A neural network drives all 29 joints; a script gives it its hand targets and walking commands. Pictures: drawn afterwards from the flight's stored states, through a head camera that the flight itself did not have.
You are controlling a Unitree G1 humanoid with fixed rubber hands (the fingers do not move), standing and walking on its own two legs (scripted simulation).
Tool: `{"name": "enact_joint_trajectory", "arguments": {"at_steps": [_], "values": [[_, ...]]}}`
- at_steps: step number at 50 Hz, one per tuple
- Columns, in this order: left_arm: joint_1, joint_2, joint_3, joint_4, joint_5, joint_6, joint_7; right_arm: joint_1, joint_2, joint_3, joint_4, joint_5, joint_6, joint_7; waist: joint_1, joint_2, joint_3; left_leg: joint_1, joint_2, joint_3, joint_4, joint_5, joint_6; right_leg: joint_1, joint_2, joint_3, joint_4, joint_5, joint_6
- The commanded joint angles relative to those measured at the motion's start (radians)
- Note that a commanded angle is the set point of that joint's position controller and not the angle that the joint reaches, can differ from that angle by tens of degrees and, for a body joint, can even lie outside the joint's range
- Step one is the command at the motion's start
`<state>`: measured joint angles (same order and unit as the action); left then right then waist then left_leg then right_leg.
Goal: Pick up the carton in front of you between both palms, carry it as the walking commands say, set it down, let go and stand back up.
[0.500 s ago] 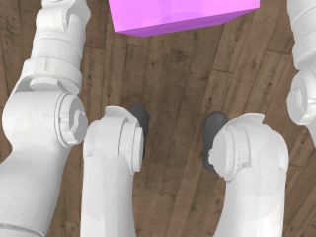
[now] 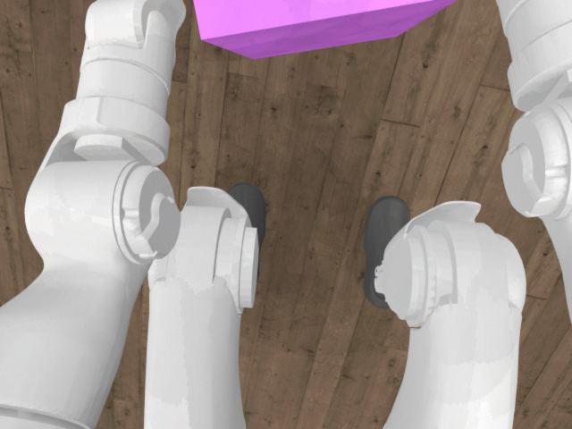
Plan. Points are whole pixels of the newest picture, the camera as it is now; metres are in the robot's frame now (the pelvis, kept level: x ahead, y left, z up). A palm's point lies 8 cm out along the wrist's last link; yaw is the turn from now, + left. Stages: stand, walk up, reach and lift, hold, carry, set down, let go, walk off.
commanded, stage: reach and lift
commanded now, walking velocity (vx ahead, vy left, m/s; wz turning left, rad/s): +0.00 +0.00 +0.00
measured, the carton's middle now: out of the picture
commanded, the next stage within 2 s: none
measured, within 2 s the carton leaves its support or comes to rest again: leaves its support in 0.22 s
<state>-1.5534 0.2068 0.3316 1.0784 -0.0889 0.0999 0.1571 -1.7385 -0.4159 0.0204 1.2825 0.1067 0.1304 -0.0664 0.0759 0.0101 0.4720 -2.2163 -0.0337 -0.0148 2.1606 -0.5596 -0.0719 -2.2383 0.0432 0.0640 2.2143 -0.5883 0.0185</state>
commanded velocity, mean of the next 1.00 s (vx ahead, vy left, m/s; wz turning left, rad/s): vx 0.00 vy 0.00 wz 0.00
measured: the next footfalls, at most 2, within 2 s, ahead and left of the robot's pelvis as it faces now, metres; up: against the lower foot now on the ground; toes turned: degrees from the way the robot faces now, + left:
none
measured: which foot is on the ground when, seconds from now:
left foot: down 0.00-1.00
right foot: down 0.00-1.00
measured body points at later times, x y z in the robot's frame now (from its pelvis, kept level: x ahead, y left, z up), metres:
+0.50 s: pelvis +0.01 +0.00 +0.03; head +0.32 -0.02 +0.35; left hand +0.54 +0.16 -0.06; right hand +0.57 -0.15 -0.06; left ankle +0.12 +0.14 -0.34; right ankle +0.11 -0.12 -0.34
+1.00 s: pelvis +0.01 +0.01 +0.14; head +0.26 -0.01 +0.51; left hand +0.51 +0.15 +0.09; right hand +0.52 -0.15 +0.09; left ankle +0.12 +0.14 -0.34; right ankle +0.11 -0.12 -0.34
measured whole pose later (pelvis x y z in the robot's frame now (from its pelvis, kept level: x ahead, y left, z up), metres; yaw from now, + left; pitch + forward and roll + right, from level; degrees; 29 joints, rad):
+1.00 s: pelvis +0.01 +0.01 +0.14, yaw -3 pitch +44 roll +1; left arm -1.00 -0.06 0.54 0.57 0.24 0.43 0.05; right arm -1.10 -0.03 -0.43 0.72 -0.25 0.41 -0.03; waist 0.04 -0.02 -0.18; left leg -1.95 -0.09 -0.10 1.66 -0.47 -0.08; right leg -1.95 0.12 0.10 1.67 -0.48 0.05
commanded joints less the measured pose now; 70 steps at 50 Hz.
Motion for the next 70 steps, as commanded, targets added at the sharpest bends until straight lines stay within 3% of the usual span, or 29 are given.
{"name": "enact_joint_trajectory", "arguments": {"at_steps": [1,4,7,11,15,18,21,25,29,37,47,53,70], "values": [[-0.493,-0.723,-0.169,-0.162,0.044,0.059,-0.250,-0.337,0.821,0.045,-0.159,-0.035,0.032,0.250,0.039,-0.110,-1.077,0.499,-0.083,0.125,-0.105,0.253,0.026,0.489,0.060,-0.088,-0.159,0.222,-0.012],[-0.473,-0.850,-0.185,-0.195,0.030,0.092,-0.317,-0.269,0.948,0.010,-0.192,-0.054,0.054,0.298,0.021,-0.095,-1.057,0.477,-0.095,0.124,-0.093,0.287,0.035,0.439,0.066,-0.104,-0.151,0.252,-0.027],[-0.470,-0.923,-0.226,-0.238,-0.012,0.105,-0.339,-0.263,1.013,0.036,-0.255,-0.037,0.064,0.306,0.011,-0.096,-1.131,0.484,-0.098,0.120,-0.081,0.357,0.041,0.465,0.066,-0.105,-0.143,0.328,-0.037],[-0.481,-0.990,-0.308,-0.324,-0.074,0.119,-0.334,-0.302,1.111,0.115,-0.400,0.015,0.073,0.293,0.016,-0.130,-1.393,0.520,-0.096,0.125,-0.075,0.472,0.045,0.616,0.070,-0.104,-0.138,0.479,-0.034],[-0.507,-1.057,-0.407,-0.463,-0.118,0.150,-0.315,-0.345,1.218,0.204,-0.587,0.063,0.099,0.261,0.023,-0.174,-1.817,0.605,-0.100,0.138,-0.098,0.606,0.039,0.863,0.082,-0.109,-0.151,0.667,-0.015],[-0.509,-1.096,-0.472,-0.562,-0.104,0.181,-0.310,-0.285,1.303,0.225,-0.635,0.049,0.134,0.238,0.030,-0.159,-2.002,0.655,-0.111,0.154,-0.149,0.608,0.020,0.914,0.100,-0.127,-0.192,0.672,0.002],[-0.457,-1.099,-0.459,-0.573,-0.051,0.213,-0.311,-0.155,1.352,0.162,-0.547,-0.021,0.176,0.232,0.027,-0.127,-1.881,0.609,-0.120,0.161,-0.220,0.488,0.007,0.796,0.115,-0.134,-0.272,0.531,0.004],[-0.338,-1.115,-0.310,-0.403,0.093,0.257,-0.332,-0.052,1.355,-0.008,-0.363,-0.151,0.218,0.256,0.021,-0.098,-1.519,0.496,-0.121,0.156,-0.333,0.246,0.016,0.558,0.123,-0.143,-0.400,0.239,-0.006],[-0.327,-1.119,-0.206,-0.336,0.182,0.268,-0.345,-0.076,1.326,-0.118,-0.310,-0.228,0.223,0.280,0.011,-0.091,-1.435,0.510,-0.126,0.144,-0.424,0.163,0.032,0.531,0.132,-0.149,-0.488,0.147,-0.012],[-0.347,-1.155,-0.213,-0.360,0.200,0.283,-0.360,-0.093,1.348,-0.142,-0.341,-0.248,0.233,0.290,-0.006,-0.070,-1.583,0.658,-0.130,0.139,-0.539,0.149,0.032,0.660,0.136,-0.159,-0.602,0.137,-0.009],[-0.209,-1.274,-0.364,-0.438,0.141,0.323,-0.391,0.019,1.495,0.005,-0.483,-0.182,0.275,0.310,-0.011,-0.059,-1.747,0.865,-0.132,0.130,-0.651,0.277,0.021,0.873,0.139,-0.154,-0.713,0.268,0.004],[-0.074,-1.302,-0.412,-0.441,0.127,0.316,-0.394,0.139,1.535,0.063,-0.523,-0.163,0.269,0.302,-0.013,-0.068,-1.672,0.935,-0.135,0.110,-0.739,0.310,0.025,0.980,0.138,-0.133,-0.801,0.312,0.012],[0.283,-1.340,-0.429,-0.403,0.182,0.261,-0.391,0.473,1.574,0.090,-0.549,-0.199,0.211,0.270,-0.031,-0.045,-1.398,1.229,-0.122,0.039,-1.061,0.317,0.046,1.305,0.118,-0.057,-1.130,0.345,0.007]]}}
